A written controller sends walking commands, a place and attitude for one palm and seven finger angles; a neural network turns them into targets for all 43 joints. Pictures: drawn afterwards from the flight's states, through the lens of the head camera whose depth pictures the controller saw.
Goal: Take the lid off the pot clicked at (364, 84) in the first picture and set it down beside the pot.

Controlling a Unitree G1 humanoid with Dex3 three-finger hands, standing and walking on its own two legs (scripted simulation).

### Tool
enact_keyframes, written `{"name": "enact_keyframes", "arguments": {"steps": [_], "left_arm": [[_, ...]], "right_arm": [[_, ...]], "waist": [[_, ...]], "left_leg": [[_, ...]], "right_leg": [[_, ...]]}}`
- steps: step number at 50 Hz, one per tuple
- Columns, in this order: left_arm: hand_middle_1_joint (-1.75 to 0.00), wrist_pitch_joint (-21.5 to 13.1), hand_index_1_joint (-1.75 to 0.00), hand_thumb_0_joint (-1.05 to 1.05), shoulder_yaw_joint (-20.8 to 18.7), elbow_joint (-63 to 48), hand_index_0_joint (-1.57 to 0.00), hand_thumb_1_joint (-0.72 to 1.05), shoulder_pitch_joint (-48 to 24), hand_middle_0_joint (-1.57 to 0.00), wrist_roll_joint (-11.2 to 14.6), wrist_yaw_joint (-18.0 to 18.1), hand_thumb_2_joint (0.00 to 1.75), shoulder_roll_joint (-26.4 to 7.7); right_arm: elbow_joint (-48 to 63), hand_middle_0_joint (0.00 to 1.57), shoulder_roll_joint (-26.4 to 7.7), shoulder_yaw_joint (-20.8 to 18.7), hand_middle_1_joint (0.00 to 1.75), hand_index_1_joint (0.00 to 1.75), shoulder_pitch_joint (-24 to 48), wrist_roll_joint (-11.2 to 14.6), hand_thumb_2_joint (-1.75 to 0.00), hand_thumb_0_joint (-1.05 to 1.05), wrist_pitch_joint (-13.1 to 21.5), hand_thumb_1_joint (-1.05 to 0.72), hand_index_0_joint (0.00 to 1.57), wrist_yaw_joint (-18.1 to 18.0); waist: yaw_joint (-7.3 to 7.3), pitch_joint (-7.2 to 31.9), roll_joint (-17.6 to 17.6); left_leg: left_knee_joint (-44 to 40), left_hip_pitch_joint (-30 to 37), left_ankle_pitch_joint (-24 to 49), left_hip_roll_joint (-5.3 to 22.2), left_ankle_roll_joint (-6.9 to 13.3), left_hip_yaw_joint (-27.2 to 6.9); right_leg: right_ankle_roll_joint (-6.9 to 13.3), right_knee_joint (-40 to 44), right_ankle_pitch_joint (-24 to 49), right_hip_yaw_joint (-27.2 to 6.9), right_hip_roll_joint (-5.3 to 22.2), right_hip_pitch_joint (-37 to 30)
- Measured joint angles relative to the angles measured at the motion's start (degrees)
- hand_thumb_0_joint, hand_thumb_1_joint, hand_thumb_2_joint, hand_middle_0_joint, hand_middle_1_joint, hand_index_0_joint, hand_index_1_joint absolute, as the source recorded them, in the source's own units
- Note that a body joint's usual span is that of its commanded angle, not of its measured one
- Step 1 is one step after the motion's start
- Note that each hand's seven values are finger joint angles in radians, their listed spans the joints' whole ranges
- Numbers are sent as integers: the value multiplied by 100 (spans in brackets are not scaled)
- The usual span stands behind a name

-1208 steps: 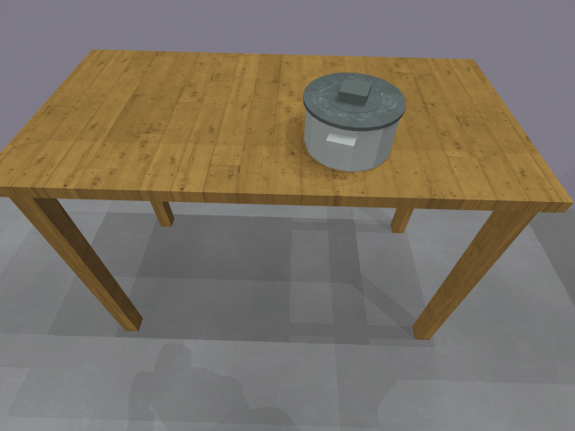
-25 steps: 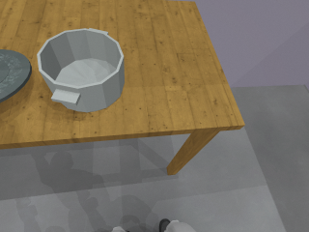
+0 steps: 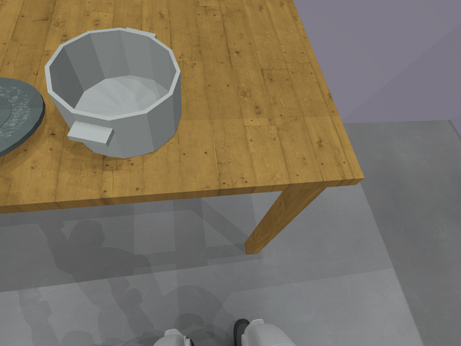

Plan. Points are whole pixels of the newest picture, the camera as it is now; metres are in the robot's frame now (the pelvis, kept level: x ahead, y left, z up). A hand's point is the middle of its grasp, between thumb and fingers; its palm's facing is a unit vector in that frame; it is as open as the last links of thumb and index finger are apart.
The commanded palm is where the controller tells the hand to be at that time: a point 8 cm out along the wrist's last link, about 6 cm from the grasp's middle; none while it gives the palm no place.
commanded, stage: open the fingers wide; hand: left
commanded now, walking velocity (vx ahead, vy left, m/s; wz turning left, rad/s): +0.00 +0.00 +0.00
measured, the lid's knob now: out of the picture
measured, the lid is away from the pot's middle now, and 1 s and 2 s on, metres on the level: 0.23 0.23 0.23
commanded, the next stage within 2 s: raise the empty hand in 1.14 s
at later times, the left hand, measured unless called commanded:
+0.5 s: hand out of the picture +0.46 +0.36 +0.09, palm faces -0.46 -0.16 -0.88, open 8.7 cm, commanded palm +0.50 +0.36 +0.15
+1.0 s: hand out of the picture +0.47 +0.35 +0.10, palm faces -0.44 -0.12 -0.89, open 10.6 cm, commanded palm +0.50 +0.35 +0.15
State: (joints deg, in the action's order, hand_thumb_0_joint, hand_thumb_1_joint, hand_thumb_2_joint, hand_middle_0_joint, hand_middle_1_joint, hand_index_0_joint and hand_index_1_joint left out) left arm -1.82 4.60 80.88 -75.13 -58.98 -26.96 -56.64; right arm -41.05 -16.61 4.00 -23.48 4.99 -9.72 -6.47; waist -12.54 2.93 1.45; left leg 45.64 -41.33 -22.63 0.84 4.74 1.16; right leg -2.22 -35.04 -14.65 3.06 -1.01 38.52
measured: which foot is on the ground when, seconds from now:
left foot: down 0.00-1.00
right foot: down 0.00-1.00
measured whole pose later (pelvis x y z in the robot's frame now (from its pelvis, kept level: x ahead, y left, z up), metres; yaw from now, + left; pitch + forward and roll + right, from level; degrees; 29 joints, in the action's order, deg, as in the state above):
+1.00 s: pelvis +0.00 +0.00 +0.00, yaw +0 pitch +18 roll -5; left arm -12.0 -0.8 68.7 -63.5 -58.9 -23.1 -55.3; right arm -38.4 -15.7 2.3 -21.5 5.1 -15.6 -6.2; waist -9.8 4.1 1.3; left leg 45.1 -40.4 -22.4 0.4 5.0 2.2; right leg -2.0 -36.0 -14.9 1.8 -0.6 38.6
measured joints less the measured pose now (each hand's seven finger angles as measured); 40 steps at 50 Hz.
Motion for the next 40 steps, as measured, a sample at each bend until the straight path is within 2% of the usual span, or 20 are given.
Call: {"name": "enact_keyframes", "arguments": {"steps": [2,4,8,16,31,36,40], "left_arm": [[-107,-20,-99,-1,-1,3,-50,16,2,-64,10,-2,75,-21],[-108,-66,-99,-1,-159,-427,-50,16,366,-64,21,21,75,54],[-108,-436,-99,-1,-513,-1117,-49,17,1097,-64,63,168,74,208],[-109,-906,-100,0,-672,-1240,-46,23,1342,-61,-14,297,67,224],[-108,-983,-103,1,-360,-1187,-43,30,1104,-51,89,327,55,204],[-106,-960,-103,0,-265,-1130,-41,27,1032,-46,102,299,54,209],[-103,-1011,-102,0,-345,-1160,-39,22,1047,-42,74,315,53,196]], "right_arm": [[6,21,6,13,30,30,11,6,-90,0,-8,-90,21,-15],[95,21,35,-88,30,30,-71,4,-90,0,-43,-90,21,38],[165,21,89,-160,30,30,-75,-51,-90,0,-260,-90,21,95],[270,21,150,-143,30,30,263,-43,-90,0,-453,-90,21,52],[285,21,51,-165,30,30,490,7,-90,0,-523,-90,21,15],[247,21,47,-152,30,30,435,22,-90,0,-536,-90,21,5],[229,21,66,-151,30,30,365,17,-90,0,-540,-90,21,-7]], "waist": [[4,-8,-2],[74,27,19],[205,103,25],[257,140,-19],[405,106,-36],[394,86,-32],[354,92,-34]], "left_leg": [[31,-36,-11,1,7,6],[22,-45,-8,-8,1,21],[12,11,-28,-17,6,54],[16,63,-20,-10,-12,13],[-9,61,39,-60,3,-8],[-11,60,41,-69,16,12],[-20,56,40,-63,17,34]], "right_leg": [[-6,-36,-10,-6,0,41],[24,-57,-19,-22,8,67],[11,-95,-59,-57,18,44],[40,-80,-53,-21,7,-29],[41,-86,-28,-3,51,-29],[27,-106,-30,-25,60,-12],[29,-104,-26,-48,54,4]]}}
